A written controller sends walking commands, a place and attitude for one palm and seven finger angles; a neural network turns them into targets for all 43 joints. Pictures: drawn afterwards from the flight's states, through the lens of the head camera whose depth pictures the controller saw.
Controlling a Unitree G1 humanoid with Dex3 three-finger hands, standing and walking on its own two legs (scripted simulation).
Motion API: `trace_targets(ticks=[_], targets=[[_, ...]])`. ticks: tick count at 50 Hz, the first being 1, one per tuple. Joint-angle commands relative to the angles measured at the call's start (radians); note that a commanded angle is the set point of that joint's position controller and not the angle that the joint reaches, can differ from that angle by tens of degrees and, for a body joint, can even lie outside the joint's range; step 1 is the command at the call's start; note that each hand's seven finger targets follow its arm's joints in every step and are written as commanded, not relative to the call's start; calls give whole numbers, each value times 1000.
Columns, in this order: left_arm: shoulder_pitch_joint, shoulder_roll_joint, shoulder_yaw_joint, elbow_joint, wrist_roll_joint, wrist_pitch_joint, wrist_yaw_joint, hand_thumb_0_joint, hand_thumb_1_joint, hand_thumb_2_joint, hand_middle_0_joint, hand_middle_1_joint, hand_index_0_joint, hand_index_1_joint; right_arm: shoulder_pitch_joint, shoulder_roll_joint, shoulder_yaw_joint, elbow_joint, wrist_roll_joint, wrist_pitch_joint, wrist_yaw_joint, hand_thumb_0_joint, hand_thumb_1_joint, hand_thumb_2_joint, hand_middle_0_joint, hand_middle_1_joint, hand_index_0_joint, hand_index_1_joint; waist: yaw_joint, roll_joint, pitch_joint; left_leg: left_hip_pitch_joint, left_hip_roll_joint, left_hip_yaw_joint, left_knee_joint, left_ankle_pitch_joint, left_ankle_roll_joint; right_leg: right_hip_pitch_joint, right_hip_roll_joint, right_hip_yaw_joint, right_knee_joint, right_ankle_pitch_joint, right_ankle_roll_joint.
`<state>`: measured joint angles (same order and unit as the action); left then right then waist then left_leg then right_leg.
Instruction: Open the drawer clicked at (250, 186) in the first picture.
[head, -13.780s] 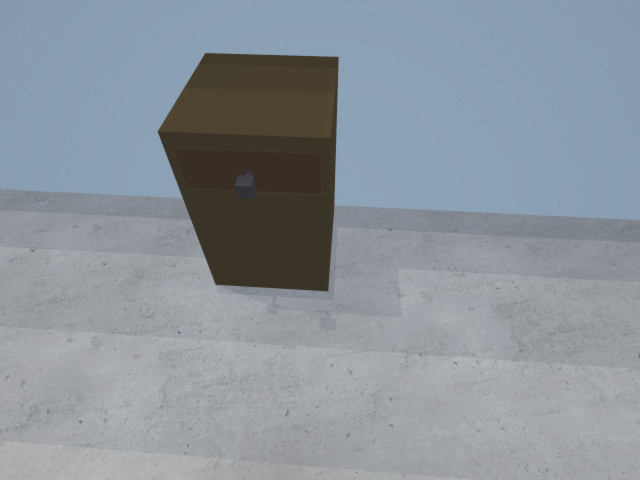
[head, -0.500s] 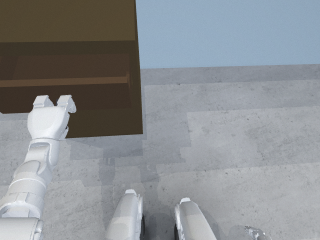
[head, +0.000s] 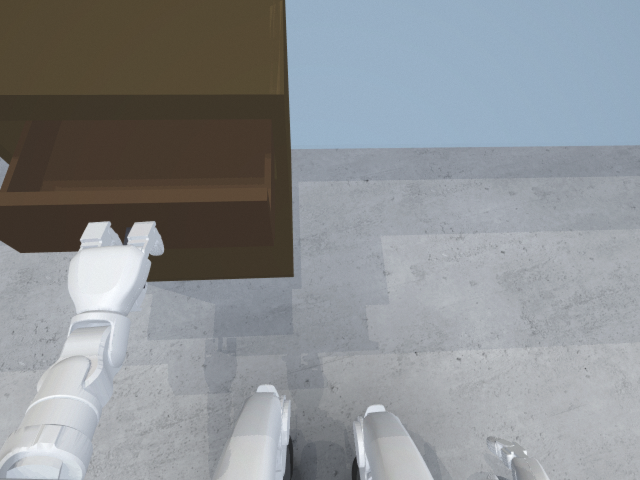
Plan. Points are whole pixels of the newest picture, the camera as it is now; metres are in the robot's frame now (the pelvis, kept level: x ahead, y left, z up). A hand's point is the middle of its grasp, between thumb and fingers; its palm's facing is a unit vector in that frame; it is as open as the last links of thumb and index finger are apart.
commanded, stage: pull the drawer open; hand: left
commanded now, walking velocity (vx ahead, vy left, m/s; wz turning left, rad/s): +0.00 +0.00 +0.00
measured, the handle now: (127, 255) +0.39 +0.29 -0.06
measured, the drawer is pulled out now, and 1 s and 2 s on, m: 0.13 0.20 0.26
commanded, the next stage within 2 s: none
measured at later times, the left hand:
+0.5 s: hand (126, 309) +0.32 +0.28 -0.07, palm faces -0.06 -0.03 -1.00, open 7.7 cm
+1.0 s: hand (122, 333) +0.29 +0.28 -0.07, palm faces -0.05 -0.04 -1.00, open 7.7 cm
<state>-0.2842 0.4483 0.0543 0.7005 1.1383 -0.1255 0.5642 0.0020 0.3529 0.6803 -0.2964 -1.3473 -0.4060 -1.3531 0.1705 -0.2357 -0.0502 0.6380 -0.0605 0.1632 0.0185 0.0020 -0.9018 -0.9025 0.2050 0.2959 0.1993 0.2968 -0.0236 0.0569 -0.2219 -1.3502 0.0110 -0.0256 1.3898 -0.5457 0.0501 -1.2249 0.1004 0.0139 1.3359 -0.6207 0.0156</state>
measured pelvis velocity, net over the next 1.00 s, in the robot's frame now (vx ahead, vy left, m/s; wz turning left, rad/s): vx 0.00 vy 0.00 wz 0.00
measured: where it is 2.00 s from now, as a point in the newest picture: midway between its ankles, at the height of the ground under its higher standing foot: outside the picture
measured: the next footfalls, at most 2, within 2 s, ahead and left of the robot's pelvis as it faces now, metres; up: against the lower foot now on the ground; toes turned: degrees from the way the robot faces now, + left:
none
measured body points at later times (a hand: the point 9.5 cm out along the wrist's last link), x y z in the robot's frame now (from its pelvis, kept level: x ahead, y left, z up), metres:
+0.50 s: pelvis +0.00 +0.00 +0.00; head +0.13 +0.02 +0.43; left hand +0.32 +0.28 -0.02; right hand +0.15 -0.25 -0.12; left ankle +0.04 +0.09 -0.60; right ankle +0.00 -0.14 -0.60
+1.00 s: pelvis +0.00 +0.00 +0.00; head +0.13 +0.02 +0.43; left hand +0.29 +0.27 -0.02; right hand +0.17 -0.24 -0.12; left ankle +0.04 +0.09 -0.60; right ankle +0.00 -0.14 -0.60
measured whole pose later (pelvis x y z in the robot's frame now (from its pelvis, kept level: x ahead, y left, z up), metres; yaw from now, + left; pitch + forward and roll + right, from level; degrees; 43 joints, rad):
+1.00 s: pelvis +0.00 +0.00 +0.00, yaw +0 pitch +27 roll -5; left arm -0.01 0.40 0.03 0.45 1.13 -0.08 0.59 0.01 0.36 0.67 -0.29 -1.35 -0.41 -1.35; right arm 0.12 -0.23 -0.04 0.59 -0.06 0.15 0.02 0.00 -0.90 -0.90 0.20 0.30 0.20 0.30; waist 0.00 0.05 -0.23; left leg -1.32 0.01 -0.02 1.40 -0.56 0.05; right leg -1.20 0.10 0.02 1.34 -0.63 0.02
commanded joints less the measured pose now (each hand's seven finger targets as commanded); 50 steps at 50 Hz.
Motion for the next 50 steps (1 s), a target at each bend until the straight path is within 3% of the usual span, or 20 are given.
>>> trace_targets(ticks=[1,5,7,9,12,13,14,17,24,26,30,31,35,37,40,42,43,44,47,50], targets=[[-67,154,84,-209,-38,-11,56,0,900,900,-400,-1350,-400,-1350,68,-164,-63,-88,-4,-20,-10,0,-900,-900,200,300,200,300,32,63,-473,599,14,-56,-170,445,-21,64,1,-70,-139,346,-81],[-37,111,54,-224,-43,-1,64,0,900,900,-400,-1350,-400,-1350,57,-158,-63,-94,-3,-23,-7,0,-900,-900,200,300,200,300,24,51,-439,589,10,-46,-171,415,-18,64,1,-70,-153,330,-79],[-27,137,76,-222,-34,1,66,0,900,900,-400,-1350,-400,-1350,51,-160,-62,-92,-3,-25,-10,0,-900,-900,200,300,200,300,29,50,-444,587,11,-48,-171,418,-19,58,-1,-70,-145,332,-78],[-27,118,58,-226,-36,4,68,0,900,900,-400,-1350,-400,-1350,46,-159,-60,-96,-3,-27,-11,0,-900,-900,200,300,200,300,22,38,-428,573,9,-49,-173,399,-17,57,-1,-71,-150,321,-77],[8,123,66,-251,-28,8,72,0,900,900,-400,-1350,-400,-1350,40,-161,-62,-102,-4,-29,-10,0,-900,-900,200,300,200,300,37,64,-444,612,15,-59,-183,419,-23,40,-2,-76,-142,308,-81],[7,89,38,-248,-36,14,71,0,900,900,-400,-1350,-400,-1350,42,-159,-64,-101,-2,-30,-10,0,-900,-900,200,300,200,300,22,50,-425,608,13,-56,-180,416,-20,44,-1,-76,-155,314,-79],[15,117,63,-248,-32,14,74,0,900,900,-400,-1350,-400,-1350,39,-160,-63,-101,-3,-29,-11,0,-900,-900,200,300,200,300,31,28,-431,592,13,-56,-180,407,-20,52,-2,-73,-150,313,-78],[25,112,57,-258,-37,19,68,0,900,900,-400,-1350,-400,-1350,35,-159,-59,-105,-2,-34,-11,0,-900,-900,200,300,200,300,34,53,-436,590,9,-49,-179,411,-19,61,-3,-71,-148,324,-79],[126,102,61,-293,-46,27,65,0,900,900,-400,-1350,-400,-1350,18,-154,-58,-118,-1,-38,-13,0,-900,-900,200,300,200,300,44,24,-429,580,6,-42,-176,425,-17,93,0,-66,-152,354,-79],[145,117,80,-303,-50,28,65,0,900,900,-400,-1350,-400,-1350,20,-155,-57,-120,-2,-41,-13,0,-900,-900,200,300,200,300,52,41,-427,574,7,-46,-181,426,-18,102,0,-66,-152,353,-82],[208,109,85,-315,-54,26,67,0,900,900,-400,-1350,-400,-1350,11,-149,-56,-128,-3,-45,-14,0,-900,-900,200,300,200,300,56,16,-418,546,0,-30,-167,417,-12,126,2,-57,-149,377,-79],[219,133,109,-317,-53,27,67,0,900,900,-400,-1350,-400,-1350,10,-152,-54,-128,-4,-46,-14,0,-900,-900,200,300,200,300,65,32,-419,545,1,-35,-171,432,-14,128,1,-58,-145,383,-83],[236,116,98,-320,-50,24,70,0,900,900,-400,-1350,-400,-1350,-1,-147,-53,-129,-4,-45,-16,0,-900,-900,200,300,200,300,56,6,-392,512,-3,-26,-159,394,-10,122,1,-52,-145,371,-79],[229,140,118,-347,-36,19,73,0,900,900,-400,-1350,-400,-1350,-6,-152,-53,-131,-6,-43,-16,0,-900,-900,200,300,200,300,66,35,-412,537,2,-36,-159,424,-15,97,-1,-56,-127,370,-82],[260,99,85,-365,-36,31,79,0,900,900,-400,-1350,-400,-1350,-13,-150,-55,-143,-5,-41,-11,0,-900,-900,200,300,200,300,62,41,-396,550,2,-42,-168,409,-18,85,0,-62,-136,343,-83],[274,117,105,-375,-34,37,80,0,900,900,-400,-1350,-400,-1350,-15,-152,-54,-148,-5,-39,-11,0,-900,-900,200,300,200,300,72,45,-404,558,4,-45,-172,421,-20,81,-1,-67,-129,339,-84],[284,90,84,-371,-42,45,79,0,900,900,-400,-1350,-400,-1350,-13,-149,-55,-150,-4,-41,-10,0,-900,-900,200,300,200,300,61,27,-396,551,3,-42,-169,405,-16,89,0,-67,-139,337,-82],[267,104,91,-382,-40,45,79,0,900,900,-400,-1350,-400,-1350,-17,-150,-55,-147,-4,-41,-12,0,-900,-900,200,300,200,300,60,2,-405,541,4,-43,-168,396,-16,92,0,-63,-135,337,-80],[293,103,90,-410,-40,50,81,0,900,900,-400,-1350,-400,-1350,-21,-150,-54,-155,-3,-43,-12,0,-900,-900,200,300,200,300,69,48,-426,578,7,-52,-178,414,-23,79,-3,-68,-129,327,-81],[322,79,70,-435,-48,56,81,0,900,900,-400,-1350,-400,-1350,-26,-146,-55,-159,-3,-48,-12,0,-900,-900,200,300,200,300,66,36,-417,578,5,-49,-179,401,-21,89,-1,-66,-138,323,-82]])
